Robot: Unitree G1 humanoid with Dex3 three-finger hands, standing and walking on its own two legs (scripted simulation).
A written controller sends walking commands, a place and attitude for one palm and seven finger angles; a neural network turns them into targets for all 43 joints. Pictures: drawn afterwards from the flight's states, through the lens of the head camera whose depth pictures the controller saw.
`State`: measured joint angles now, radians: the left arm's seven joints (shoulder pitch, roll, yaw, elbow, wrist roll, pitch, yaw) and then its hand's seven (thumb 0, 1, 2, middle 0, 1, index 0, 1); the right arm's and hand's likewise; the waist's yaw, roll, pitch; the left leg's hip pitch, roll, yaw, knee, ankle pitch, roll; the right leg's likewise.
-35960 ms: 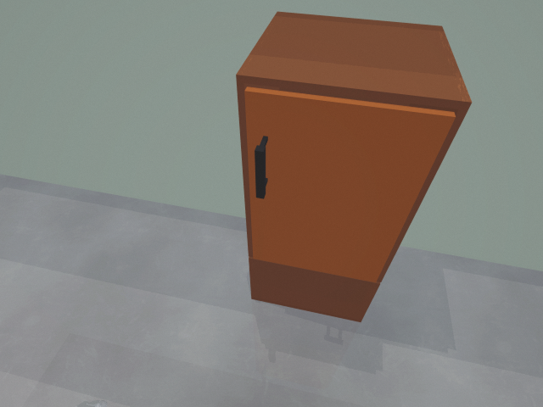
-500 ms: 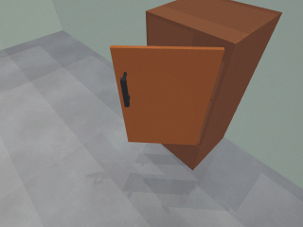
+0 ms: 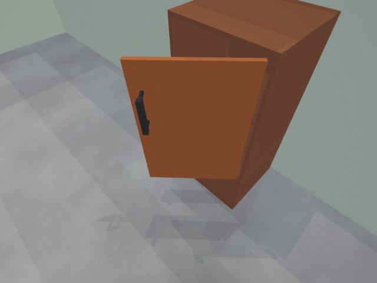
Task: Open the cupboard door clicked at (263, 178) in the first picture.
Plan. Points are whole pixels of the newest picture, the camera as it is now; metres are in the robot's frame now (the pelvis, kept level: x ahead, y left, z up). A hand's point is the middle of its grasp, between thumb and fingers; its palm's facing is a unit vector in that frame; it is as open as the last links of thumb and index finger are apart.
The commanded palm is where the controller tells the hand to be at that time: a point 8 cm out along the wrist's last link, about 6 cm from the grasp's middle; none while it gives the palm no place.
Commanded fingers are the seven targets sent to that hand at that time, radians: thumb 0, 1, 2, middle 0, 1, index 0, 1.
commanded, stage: look again from close up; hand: left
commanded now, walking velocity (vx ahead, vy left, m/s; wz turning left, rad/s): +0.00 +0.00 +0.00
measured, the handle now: (143, 113) +0.59 +0.18 -0.01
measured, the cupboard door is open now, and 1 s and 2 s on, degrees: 42 42 42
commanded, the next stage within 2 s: shuffle to correct the standing spot in 0.28 s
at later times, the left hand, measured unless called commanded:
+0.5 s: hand out of the picture +0.02 +0.14 -0.17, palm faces +0.04 -0.98 -0.20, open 7.3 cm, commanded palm none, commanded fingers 0.00 0.90 0.90 -0.20 -0.30 -0.20 -0.30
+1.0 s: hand out of the picture +0.05 +0.16 -0.18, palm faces +0.05 -0.98 -0.21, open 7.3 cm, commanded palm none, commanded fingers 0.00 0.90 0.90 -0.20 -0.30 -0.20 -0.30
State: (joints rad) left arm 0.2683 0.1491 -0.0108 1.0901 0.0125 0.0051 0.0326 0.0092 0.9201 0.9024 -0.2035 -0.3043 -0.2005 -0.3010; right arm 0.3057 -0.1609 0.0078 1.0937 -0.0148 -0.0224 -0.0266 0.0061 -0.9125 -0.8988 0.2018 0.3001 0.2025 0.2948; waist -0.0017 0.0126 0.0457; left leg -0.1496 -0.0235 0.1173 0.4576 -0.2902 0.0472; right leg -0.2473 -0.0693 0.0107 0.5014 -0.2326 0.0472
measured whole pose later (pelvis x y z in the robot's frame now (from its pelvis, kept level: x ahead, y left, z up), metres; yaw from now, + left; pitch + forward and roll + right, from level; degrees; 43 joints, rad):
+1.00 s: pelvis +0.04 -0.02 +0.00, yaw +1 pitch +0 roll +0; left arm 0.26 0.16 0.01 1.10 0.01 -0.01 0.05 0.01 0.92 0.90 -0.20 -0.30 -0.20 -0.30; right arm 0.28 -0.13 0.00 1.13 -0.01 -0.02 -0.04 0.01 -0.92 -0.90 0.20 0.30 0.20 0.29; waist 0.00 0.00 0.05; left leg -0.12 0.02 0.09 0.49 -0.36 0.01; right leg -0.20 -0.03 -0.02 0.51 -0.31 0.02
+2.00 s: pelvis +0.03 -0.03 +0.00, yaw +1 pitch -1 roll +1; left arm 0.24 0.16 0.00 1.10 0.01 -0.01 0.04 0.01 0.92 0.90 -0.20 -0.30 -0.20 -0.30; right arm 0.26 -0.15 0.00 1.12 -0.01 -0.02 -0.03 0.00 -0.91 -0.90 0.20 0.30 0.20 0.29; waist 0.00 0.00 0.06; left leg -0.12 0.02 0.08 0.46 -0.32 0.00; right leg -0.21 -0.03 -0.02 0.51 -0.28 0.00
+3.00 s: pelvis -0.04 -0.02 -0.08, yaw +4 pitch +14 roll -2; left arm 0.23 0.31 0.29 0.15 -0.33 -0.34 -0.40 0.00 0.02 0.53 -0.26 -0.87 -0.26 -0.86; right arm 0.31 -0.26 0.02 0.56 0.03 -0.25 -0.06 0.02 -0.90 -0.90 0.21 0.30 0.21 0.30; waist -0.02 0.02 -0.11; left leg -0.87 0.03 0.00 1.14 -0.52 0.02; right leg -0.89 -0.05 -0.08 1.07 -0.43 0.01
